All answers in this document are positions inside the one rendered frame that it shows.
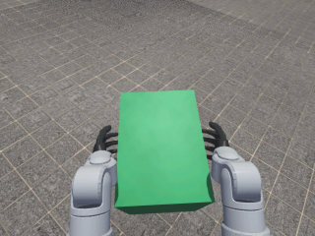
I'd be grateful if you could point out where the robot right hand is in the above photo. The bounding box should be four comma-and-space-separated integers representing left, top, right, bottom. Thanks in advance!
202, 121, 229, 160

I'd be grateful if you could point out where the left robot forearm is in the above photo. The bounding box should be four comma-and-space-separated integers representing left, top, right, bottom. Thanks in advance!
66, 150, 118, 236

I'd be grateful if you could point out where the robot left hand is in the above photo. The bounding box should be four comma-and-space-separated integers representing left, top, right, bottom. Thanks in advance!
93, 125, 119, 161

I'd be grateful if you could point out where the right robot forearm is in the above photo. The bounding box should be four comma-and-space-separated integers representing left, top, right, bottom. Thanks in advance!
211, 147, 271, 236

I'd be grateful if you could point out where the carton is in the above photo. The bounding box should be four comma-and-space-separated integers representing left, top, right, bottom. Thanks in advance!
114, 89, 215, 215

